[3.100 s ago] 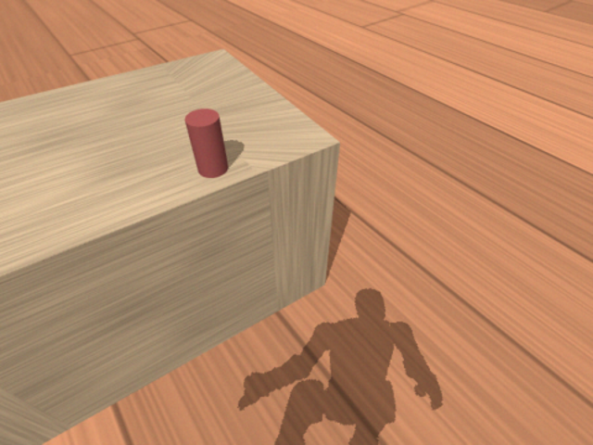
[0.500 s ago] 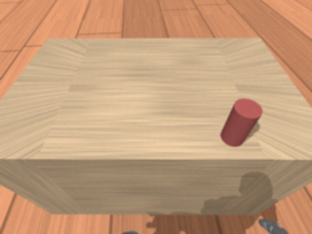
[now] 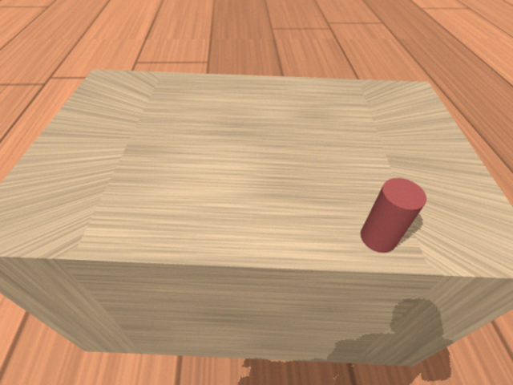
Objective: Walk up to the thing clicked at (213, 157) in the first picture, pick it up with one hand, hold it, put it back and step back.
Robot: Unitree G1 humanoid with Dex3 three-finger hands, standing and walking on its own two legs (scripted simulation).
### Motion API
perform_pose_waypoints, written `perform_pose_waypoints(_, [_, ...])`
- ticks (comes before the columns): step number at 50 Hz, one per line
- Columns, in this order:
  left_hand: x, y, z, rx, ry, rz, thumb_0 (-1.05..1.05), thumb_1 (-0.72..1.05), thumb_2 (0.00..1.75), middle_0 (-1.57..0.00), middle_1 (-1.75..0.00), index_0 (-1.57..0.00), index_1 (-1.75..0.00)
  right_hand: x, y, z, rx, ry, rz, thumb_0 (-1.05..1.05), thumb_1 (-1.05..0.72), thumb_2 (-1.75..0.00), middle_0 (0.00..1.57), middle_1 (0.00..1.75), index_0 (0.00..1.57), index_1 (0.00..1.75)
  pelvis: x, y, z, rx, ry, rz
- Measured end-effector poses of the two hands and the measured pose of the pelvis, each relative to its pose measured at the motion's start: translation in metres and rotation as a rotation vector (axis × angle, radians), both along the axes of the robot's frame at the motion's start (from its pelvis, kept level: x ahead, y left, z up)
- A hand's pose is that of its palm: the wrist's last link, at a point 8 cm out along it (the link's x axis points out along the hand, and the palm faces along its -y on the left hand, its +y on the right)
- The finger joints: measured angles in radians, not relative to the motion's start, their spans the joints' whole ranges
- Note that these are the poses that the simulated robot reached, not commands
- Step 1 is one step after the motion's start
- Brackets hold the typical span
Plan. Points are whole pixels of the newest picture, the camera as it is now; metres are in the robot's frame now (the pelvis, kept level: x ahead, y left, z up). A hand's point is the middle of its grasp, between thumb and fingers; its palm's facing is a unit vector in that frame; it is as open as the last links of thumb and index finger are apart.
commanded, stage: walk up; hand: right
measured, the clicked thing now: (390, 217) +0.42 -0.24 +0.00
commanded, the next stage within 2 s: stand in 0.38 s
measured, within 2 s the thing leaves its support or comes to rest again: neither
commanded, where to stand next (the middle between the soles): +0.04 -0.02 m, yaw -3 degrees
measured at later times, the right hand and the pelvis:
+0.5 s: hand out of the picture +0.12 -0.26 -0.15, palm faces -0.04 +0.94 -0.34, open 7.4 cm; pelvis +0.01 -0.01 +0.01, yaw +0 degrees
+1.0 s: hand out of the picture +0.11 -0.27 -0.15, palm faces -0.01 +0.94 -0.34, open 7.4 cm; pelvis +0.03 -0.02 +0.01, yaw -1 degrees
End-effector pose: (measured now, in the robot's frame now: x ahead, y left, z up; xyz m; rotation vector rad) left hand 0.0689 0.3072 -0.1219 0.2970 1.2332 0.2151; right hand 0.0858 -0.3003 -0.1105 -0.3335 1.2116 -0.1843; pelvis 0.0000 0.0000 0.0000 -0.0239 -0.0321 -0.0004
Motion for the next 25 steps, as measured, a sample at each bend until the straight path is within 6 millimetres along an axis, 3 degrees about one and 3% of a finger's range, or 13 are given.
perform_pose_waypoints(9, [-0.004,-0.007,0.002,0.0,0.014,0.029,0.01,0.91,0.9,-0.21,-0.3,-0.2,-0.3,0.014,-0.005,0.0,0.002,-0.009,0.011,0.0,-0.9,-0.9,0.2,0.3,0.2,0.3,0.004,-0.007,0.002,0.002,0.0,0.012])
perform_pose_waypoints(25, [0.013,-0.014,0.008,0.009,-0.005,0.019,0.01,0.91,0.9,-0.21,-0.3,-0.2,-0.3,0.025,-0.008,0.002,0.012,-0.022,0.016,0.0,-0.9,-0.9,0.2,0.3,0.2,0.3,0.015,-0.013,0.005,0.009,-0.003,0.004])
